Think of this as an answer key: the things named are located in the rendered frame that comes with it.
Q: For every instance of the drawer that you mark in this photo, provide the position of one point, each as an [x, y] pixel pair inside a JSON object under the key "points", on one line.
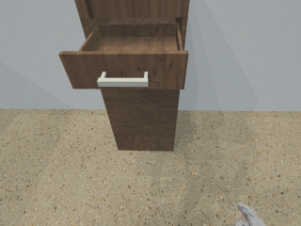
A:
{"points": [[128, 51]]}

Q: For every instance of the cabinet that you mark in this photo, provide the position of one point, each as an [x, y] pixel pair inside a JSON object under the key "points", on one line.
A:
{"points": [[141, 119]]}

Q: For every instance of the handle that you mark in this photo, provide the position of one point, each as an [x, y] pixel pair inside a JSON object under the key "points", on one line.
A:
{"points": [[104, 81]]}

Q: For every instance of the robot right hand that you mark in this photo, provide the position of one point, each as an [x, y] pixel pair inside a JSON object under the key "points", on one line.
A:
{"points": [[250, 215]]}

